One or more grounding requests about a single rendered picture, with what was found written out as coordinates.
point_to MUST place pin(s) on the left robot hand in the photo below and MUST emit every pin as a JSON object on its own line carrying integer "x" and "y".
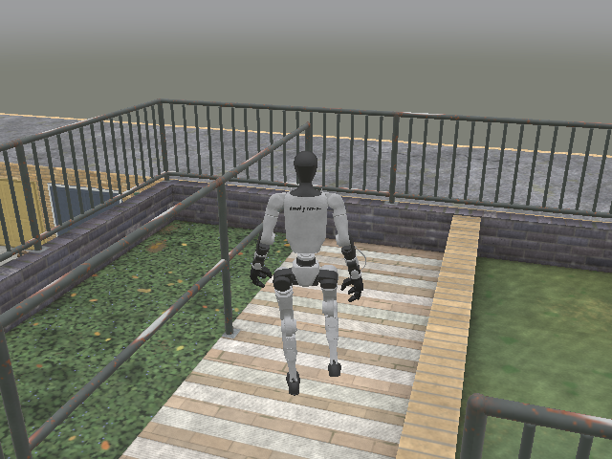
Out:
{"x": 261, "y": 273}

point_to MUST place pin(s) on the robot left upper arm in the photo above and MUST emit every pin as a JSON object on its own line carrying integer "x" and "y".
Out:
{"x": 276, "y": 202}

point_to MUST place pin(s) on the robot right upper arm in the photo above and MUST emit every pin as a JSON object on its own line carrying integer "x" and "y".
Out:
{"x": 335, "y": 202}

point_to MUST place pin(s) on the right robot forearm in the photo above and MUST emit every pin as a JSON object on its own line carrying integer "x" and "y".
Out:
{"x": 351, "y": 259}

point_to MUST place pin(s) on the robot right thigh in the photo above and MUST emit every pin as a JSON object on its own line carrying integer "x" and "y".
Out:
{"x": 328, "y": 278}

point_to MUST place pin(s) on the right robot hand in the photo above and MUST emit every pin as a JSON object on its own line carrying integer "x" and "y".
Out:
{"x": 358, "y": 287}

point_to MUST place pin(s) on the robot left shin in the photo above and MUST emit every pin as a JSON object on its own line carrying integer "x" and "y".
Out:
{"x": 290, "y": 352}

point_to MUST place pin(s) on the left robot forearm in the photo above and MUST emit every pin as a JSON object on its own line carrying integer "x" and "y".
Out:
{"x": 260, "y": 253}

